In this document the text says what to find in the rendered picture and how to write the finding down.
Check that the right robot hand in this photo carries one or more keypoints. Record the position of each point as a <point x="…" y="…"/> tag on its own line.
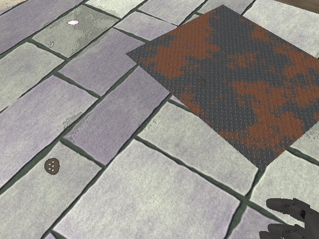
<point x="298" y="210"/>

